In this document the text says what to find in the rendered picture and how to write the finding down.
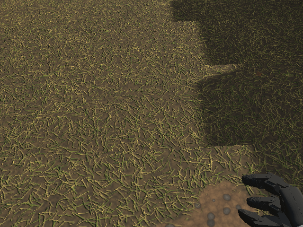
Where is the robot right hand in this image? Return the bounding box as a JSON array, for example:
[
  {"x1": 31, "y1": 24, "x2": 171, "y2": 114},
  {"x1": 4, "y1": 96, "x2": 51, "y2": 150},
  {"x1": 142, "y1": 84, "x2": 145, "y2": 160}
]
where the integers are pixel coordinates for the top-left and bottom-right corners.
[{"x1": 238, "y1": 172, "x2": 303, "y2": 227}]

